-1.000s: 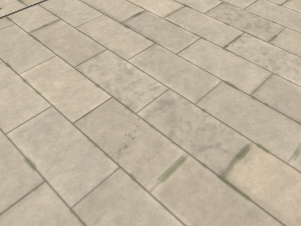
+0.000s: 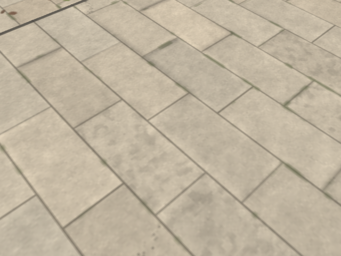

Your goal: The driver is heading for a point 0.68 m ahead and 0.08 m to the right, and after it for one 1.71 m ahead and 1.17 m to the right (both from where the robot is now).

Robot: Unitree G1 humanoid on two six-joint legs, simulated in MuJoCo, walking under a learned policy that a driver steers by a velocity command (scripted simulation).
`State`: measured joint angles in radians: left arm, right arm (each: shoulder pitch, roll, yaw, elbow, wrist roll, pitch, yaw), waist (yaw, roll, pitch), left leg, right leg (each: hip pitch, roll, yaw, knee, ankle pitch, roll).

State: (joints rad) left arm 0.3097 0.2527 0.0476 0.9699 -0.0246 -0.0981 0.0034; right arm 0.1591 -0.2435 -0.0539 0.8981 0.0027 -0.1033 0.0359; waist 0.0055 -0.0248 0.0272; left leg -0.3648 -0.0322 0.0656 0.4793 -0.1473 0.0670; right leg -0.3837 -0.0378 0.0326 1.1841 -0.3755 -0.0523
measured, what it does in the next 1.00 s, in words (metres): walks ahead: right foot, then left foot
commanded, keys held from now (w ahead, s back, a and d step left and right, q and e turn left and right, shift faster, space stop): w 0.82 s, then e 0.18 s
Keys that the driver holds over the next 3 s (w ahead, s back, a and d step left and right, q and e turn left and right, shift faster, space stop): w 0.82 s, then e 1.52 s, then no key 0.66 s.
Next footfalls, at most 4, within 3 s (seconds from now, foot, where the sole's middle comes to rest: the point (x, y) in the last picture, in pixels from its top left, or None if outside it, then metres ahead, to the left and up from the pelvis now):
0.44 right None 0.42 -0.15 -0.77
0.98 left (155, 196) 0.72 0.08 -0.77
1.44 right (214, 218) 0.62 -0.16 -0.77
1.94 left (166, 193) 0.73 0.03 -0.77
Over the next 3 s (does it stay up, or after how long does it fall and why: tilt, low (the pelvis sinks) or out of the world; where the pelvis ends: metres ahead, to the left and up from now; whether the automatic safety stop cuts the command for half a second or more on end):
stays up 0.61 -0.09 0.00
